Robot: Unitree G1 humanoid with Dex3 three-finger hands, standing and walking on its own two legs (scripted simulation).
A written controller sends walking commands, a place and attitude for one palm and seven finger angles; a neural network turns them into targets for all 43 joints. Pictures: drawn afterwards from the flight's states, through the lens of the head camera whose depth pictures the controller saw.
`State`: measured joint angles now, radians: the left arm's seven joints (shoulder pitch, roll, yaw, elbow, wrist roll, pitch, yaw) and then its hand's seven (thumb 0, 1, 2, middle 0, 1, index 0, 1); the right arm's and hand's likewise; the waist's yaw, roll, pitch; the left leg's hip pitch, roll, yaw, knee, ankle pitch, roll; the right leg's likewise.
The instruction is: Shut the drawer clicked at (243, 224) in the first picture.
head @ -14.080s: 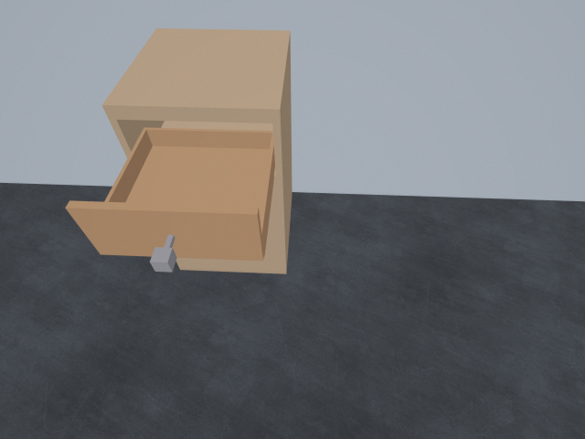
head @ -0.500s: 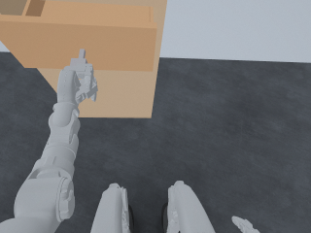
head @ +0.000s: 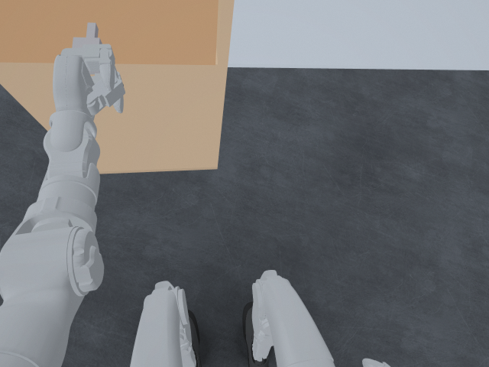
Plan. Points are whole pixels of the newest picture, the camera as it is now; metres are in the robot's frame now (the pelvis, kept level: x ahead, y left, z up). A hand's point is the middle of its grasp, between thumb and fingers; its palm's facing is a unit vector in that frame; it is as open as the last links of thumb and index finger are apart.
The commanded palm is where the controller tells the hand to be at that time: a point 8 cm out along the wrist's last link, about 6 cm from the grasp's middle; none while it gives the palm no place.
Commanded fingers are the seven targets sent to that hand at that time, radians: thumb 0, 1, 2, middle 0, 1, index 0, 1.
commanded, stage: push the drawer shut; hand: left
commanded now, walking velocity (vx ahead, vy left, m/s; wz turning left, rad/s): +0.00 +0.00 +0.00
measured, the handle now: (91, 46) +0.61 +0.18 +0.03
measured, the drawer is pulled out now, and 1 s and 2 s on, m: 0.01 0.00 0.00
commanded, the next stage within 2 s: pull the fist back off the drawer in 0.24 s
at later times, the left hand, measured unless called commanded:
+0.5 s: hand (119, 80) +0.55 +0.14 +0.03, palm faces -0.02 -1.00 -0.05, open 3.5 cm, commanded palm +0.55 +0.17 +0.04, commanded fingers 0.00 0.90 0.90 -1.40 -1.60 -1.40 -1.60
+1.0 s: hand (116, 95) +0.53 +0.15 +0.02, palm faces +0.00 -1.00 -0.05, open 3.2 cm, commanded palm +0.50 +0.18 +0.04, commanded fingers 0.00 0.90 0.90 -1.40 -1.60 -1.40 -1.60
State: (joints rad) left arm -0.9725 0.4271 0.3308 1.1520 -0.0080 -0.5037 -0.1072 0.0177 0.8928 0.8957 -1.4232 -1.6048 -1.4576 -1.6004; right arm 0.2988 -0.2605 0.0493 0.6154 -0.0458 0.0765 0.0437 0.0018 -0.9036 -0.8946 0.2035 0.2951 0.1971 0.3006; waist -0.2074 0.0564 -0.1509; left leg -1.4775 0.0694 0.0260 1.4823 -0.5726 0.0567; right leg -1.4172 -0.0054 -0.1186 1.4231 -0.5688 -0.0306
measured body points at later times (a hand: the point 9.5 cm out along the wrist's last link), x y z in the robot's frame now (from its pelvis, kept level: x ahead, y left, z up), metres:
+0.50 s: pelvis -0.03 +0.00 -0.02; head +0.16 +0.05 +0.38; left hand +0.54 +0.20 +0.03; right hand -0.01 -0.26 -0.12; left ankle +0.05 +0.09 -0.57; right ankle +0.04 -0.11 -0.57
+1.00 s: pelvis +0.00 +0.01 +0.01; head +0.19 +0.03 +0.42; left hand +0.52 +0.20 +0.03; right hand +0.01 -0.24 -0.11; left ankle +0.05 +0.09 -0.57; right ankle +0.04 -0.11 -0.57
